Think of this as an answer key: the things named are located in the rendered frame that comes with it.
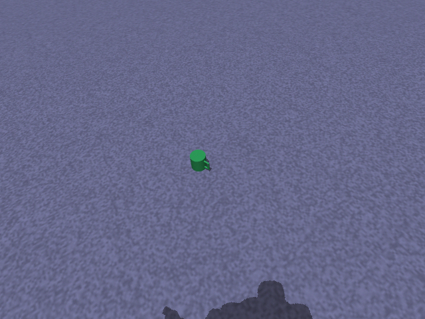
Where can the mug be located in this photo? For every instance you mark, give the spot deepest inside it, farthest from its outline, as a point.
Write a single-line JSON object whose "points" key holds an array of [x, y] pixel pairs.
{"points": [[198, 160]]}

